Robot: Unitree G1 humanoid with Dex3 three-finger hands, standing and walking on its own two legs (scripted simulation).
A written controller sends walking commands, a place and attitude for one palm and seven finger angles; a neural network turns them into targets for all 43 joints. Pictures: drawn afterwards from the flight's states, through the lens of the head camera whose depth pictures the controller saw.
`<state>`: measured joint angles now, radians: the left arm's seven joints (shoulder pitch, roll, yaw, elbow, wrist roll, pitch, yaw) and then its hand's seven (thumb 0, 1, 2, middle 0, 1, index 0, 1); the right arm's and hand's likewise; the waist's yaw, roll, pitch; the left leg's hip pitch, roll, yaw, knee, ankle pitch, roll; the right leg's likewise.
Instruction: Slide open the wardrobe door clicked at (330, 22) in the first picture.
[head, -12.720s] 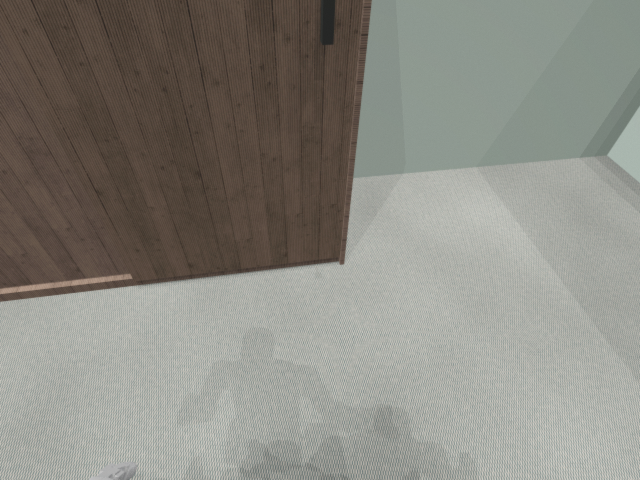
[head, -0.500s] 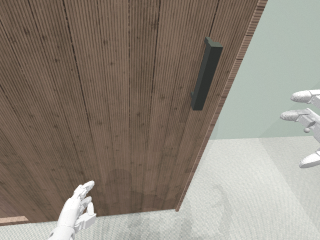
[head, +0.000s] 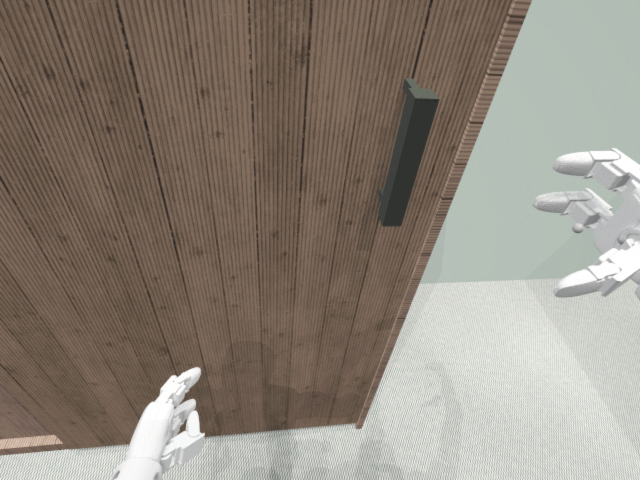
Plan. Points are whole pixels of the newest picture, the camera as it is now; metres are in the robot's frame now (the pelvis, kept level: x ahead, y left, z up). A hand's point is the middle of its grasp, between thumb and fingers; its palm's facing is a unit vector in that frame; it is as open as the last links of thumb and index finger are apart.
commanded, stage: move the hooked fingers beside the handle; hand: right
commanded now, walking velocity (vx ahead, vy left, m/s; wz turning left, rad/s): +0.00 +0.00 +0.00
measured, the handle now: (399, 155) +0.45 -0.07 +0.23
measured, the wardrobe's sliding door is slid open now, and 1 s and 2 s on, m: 0.00 0.00 0.00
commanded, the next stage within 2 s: none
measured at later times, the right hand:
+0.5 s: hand (510, 217) +0.34 -0.18 +0.23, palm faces -0.09 +0.99 -0.10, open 14.0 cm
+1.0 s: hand (475, 187) +0.39 -0.15 +0.23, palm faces -0.07 +1.00 -0.05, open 13.9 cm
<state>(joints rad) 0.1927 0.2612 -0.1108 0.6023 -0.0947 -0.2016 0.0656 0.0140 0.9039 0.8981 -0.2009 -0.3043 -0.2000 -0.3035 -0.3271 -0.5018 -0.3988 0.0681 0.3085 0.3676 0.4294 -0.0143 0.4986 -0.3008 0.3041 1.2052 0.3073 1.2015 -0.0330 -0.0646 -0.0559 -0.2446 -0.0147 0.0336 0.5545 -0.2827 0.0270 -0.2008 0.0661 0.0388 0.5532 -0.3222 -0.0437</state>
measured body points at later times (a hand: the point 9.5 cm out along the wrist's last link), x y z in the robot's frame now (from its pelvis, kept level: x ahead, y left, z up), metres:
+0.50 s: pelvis +0.01 +0.01 +0.00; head -0.01 +0.05 +0.45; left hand +0.21 +0.23 -0.07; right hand +0.34 -0.23 +0.23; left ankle +0.01 +0.10 -0.73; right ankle -0.02 -0.09 -0.73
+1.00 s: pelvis +0.00 +0.02 +0.00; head -0.02 +0.05 +0.45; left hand +0.18 +0.26 -0.09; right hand +0.39 -0.21 +0.23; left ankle +0.01 +0.10 -0.73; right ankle -0.02 -0.09 -0.73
